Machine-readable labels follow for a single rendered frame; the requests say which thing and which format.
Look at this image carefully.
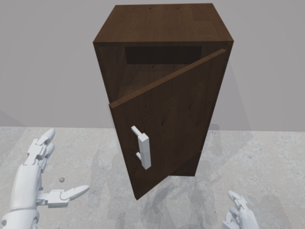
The handle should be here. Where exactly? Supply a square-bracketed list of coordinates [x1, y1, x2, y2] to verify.
[131, 126, 151, 170]

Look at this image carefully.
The left robot hand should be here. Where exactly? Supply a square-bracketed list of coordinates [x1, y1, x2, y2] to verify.
[10, 128, 90, 212]

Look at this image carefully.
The cupboard door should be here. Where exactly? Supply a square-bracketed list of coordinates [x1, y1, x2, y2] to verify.
[109, 49, 227, 200]

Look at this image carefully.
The left robot forearm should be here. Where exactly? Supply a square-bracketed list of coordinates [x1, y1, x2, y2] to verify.
[1, 208, 40, 229]

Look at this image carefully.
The right robot hand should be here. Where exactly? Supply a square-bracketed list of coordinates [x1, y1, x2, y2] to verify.
[223, 190, 259, 229]

